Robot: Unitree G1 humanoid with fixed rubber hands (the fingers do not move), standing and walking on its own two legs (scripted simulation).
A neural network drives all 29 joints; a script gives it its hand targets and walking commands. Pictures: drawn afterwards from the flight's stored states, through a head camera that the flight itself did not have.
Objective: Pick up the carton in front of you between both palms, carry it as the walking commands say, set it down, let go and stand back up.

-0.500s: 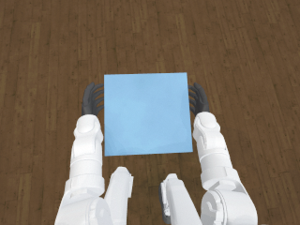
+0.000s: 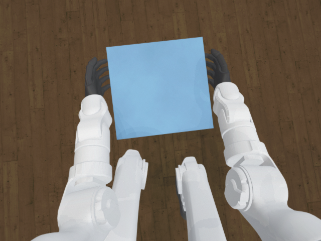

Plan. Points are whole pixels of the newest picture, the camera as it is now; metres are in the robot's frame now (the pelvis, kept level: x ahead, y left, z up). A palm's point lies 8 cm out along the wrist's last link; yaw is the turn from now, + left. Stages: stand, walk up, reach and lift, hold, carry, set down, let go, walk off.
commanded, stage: set down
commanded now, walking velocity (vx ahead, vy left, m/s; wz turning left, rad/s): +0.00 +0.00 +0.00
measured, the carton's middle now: (158, 96) +0.45 +0.03 -0.18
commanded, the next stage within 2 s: none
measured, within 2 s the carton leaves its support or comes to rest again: rests again in 1.26 s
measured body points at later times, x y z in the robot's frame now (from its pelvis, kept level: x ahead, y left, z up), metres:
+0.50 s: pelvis -0.02 -0.01 -0.11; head +0.32 -0.01 +0.19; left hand +0.45 +0.19 -0.26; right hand +0.53 -0.10 -0.27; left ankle +0.11 +0.13 -0.49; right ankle +0.07 -0.12 -0.49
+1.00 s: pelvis -0.02 -0.02 -0.13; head +0.33 -0.03 +0.15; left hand +0.46 +0.20 -0.29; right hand +0.53 -0.10 -0.31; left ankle +0.11 +0.13 -0.49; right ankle +0.07 -0.12 -0.49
